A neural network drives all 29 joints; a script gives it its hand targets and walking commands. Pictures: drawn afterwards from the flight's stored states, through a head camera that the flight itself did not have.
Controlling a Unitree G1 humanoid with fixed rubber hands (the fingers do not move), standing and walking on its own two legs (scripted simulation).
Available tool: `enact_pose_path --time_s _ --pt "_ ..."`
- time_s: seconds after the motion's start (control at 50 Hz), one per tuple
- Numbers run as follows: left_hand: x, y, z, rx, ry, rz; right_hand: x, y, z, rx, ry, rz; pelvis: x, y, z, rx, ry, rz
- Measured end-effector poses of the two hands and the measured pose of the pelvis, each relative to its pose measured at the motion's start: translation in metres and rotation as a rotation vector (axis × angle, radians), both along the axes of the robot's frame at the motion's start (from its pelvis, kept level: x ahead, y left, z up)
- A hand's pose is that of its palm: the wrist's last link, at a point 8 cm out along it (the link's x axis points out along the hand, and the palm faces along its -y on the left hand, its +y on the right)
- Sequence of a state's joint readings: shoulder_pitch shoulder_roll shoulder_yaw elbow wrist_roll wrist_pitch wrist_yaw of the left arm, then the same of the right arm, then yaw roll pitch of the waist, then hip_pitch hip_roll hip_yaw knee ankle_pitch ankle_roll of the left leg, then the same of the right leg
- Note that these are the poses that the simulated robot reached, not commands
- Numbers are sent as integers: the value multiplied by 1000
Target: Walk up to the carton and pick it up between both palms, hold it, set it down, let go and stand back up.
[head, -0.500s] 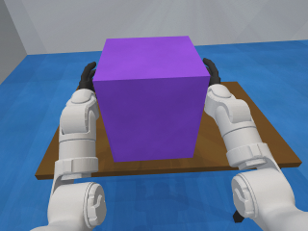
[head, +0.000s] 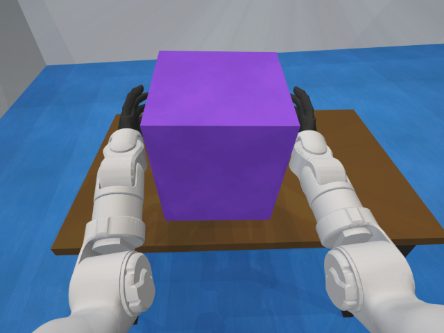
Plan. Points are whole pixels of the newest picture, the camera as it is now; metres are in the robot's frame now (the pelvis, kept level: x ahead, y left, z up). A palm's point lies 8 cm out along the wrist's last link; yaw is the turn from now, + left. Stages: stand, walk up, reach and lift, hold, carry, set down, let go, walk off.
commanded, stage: set down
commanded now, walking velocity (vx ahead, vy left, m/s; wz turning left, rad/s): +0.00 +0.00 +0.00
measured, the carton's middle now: (218, 140) +0.42 +0.01 +0.17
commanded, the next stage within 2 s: none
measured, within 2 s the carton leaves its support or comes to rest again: neither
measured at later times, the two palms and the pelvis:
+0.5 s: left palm (140, 148) +0.40 +0.15 +0.17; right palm (304, 151) +0.39 -0.15 +0.16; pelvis +0.00 +0.00 +0.00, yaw +0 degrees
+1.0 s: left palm (148, 154) +0.42 +0.14 +0.14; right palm (302, 153) +0.41 -0.16 +0.14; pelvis +0.01 +0.00 +0.00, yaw +0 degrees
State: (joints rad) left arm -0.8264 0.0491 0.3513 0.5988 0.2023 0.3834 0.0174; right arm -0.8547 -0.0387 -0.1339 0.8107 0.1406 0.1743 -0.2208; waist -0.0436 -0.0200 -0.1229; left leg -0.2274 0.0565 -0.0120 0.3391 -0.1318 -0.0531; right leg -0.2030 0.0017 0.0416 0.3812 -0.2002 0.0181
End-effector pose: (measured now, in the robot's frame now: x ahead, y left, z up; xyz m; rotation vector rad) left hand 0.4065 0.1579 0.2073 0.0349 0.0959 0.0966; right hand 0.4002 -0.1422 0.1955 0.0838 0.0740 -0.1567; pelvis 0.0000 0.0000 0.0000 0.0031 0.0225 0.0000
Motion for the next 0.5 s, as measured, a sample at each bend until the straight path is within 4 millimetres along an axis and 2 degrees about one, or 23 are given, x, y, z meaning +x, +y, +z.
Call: enact_pose_path --time_s 0.12,0.3,0.5 --pt "4 -3 1 10 -2 -10 1 -2 -3 1 -4 -8 5 1 1 -2 -20 1" --pt "0 -5 -23 2 45 -18 -7 -5 -27 5 39 -16 -2 3 0 -5 -38 1" --pt "-4 -8 -35 -3 48 -11 -9 -8 -36 5 36 -11 -4 3 0 -5 -42 1"
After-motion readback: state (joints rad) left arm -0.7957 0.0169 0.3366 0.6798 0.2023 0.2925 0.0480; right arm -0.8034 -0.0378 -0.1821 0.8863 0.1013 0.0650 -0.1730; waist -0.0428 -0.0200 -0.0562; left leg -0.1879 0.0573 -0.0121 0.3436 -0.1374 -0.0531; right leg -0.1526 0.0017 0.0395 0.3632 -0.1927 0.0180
